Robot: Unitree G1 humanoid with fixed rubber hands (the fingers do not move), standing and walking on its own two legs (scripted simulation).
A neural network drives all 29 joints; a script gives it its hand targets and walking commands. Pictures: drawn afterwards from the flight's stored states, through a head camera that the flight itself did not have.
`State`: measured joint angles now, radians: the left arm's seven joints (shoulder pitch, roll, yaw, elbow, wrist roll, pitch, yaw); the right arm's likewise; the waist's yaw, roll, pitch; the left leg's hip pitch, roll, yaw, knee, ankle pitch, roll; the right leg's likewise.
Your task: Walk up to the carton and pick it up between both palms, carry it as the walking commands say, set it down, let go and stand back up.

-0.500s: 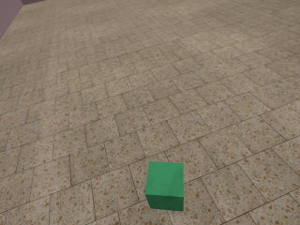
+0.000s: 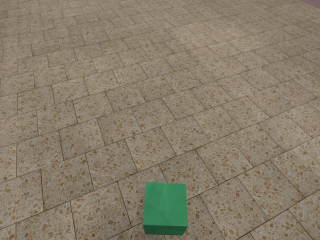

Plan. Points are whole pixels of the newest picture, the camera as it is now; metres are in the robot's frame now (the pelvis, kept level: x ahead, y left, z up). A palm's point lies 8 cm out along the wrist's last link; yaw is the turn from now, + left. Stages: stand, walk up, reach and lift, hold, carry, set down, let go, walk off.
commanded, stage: walk up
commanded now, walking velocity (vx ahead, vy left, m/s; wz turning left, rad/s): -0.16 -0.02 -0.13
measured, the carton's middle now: (164, 209) +0.37 +0.00 -0.65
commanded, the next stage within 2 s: none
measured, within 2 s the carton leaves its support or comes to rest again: neither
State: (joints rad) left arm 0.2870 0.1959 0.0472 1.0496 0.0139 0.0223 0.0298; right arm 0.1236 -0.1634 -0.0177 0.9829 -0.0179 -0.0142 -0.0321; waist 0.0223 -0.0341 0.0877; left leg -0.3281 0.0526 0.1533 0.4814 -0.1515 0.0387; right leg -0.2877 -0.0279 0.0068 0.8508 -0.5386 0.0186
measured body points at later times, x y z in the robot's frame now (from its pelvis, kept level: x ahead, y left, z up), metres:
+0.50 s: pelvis -0.06 -0.06 +0.02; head -0.05 -0.11 +0.46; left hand -0.02 +0.21 -0.10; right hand -0.01 -0.33 -0.15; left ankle -0.06 +0.12 -0.65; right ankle -0.04 -0.16 -0.74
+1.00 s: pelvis -0.07 +0.02 +0.01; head -0.05 +0.06 +0.46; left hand -0.07 +0.27 -0.16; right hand -0.05 -0.21 -0.13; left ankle -0.12 +0.11 -0.74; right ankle -0.04 -0.12 -0.70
